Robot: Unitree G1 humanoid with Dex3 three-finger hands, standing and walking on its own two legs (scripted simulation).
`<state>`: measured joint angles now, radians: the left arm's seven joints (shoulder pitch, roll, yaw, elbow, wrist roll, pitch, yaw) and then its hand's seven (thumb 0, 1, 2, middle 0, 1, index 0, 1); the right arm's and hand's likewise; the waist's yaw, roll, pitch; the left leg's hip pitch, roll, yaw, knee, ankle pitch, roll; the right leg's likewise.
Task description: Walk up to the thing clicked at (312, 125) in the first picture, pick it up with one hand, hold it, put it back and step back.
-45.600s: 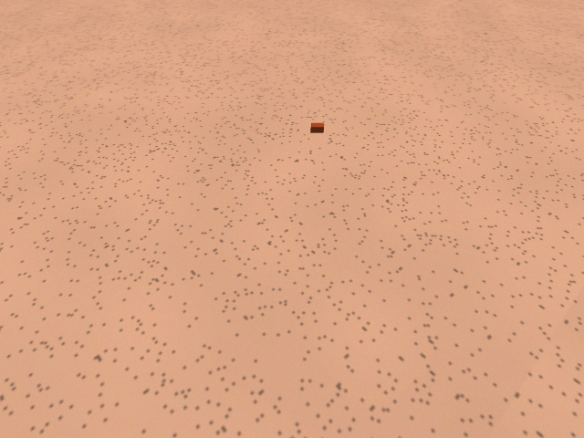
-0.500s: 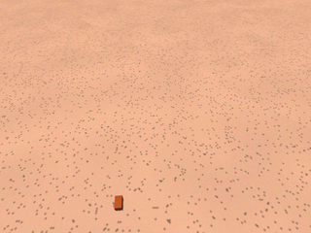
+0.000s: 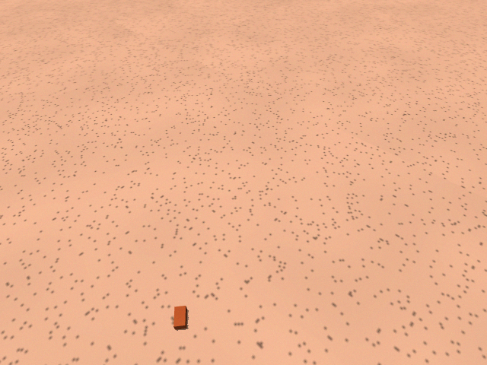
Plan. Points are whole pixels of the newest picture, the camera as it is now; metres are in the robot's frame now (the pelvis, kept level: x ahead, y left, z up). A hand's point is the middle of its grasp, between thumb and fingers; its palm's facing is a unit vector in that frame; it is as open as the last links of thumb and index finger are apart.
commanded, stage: stand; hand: left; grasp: from above
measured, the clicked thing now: (180, 317) +0.47 +0.27 -0.76
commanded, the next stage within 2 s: step back in 0.98 s
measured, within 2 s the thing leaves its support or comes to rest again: neither
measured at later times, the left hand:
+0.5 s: hand out of the picture +0.09 +0.24 -0.16, palm faces +0.00 -0.94 -0.34, open 7.4 cm
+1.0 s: hand out of the picture +0.07 +0.24 -0.16, palm faces -0.02 -0.94 -0.34, open 7.4 cm
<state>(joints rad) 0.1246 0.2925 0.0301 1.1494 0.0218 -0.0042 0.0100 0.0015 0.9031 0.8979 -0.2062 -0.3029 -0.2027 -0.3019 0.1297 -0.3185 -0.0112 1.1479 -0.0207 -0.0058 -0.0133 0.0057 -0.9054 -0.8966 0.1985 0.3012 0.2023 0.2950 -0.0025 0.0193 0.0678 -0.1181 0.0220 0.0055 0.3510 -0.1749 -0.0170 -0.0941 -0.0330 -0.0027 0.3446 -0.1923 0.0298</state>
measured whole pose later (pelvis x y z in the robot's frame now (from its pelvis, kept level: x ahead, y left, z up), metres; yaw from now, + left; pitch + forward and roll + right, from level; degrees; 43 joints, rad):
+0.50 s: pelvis +0.01 +0.00 +0.00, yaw +0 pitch -3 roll +0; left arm 0.10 0.31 0.03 1.14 0.02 -0.01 0.01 0.00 0.90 0.90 -0.21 -0.30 -0.20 -0.30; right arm 0.10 -0.34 -0.01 1.15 -0.02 -0.01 -0.01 0.01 -0.90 -0.90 0.20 0.30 0.20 0.30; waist 0.00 0.02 0.06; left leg -0.10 0.02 0.01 0.34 -0.18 -0.02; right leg -0.08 -0.03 0.00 0.33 -0.20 0.03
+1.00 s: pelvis +0.00 +0.00 +0.00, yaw -1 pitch -3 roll +0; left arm 0.13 0.32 0.03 1.13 0.01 -0.01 0.00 0.00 0.90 0.90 -0.21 -0.30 -0.20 -0.30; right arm 0.11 -0.34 -0.01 1.15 -0.02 0.00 0.00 0.01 -0.90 -0.90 0.20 0.30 0.20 0.30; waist -0.01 0.01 0.06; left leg -0.12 0.03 0.02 0.34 -0.17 -0.02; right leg -0.10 -0.03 0.01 0.34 -0.19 0.02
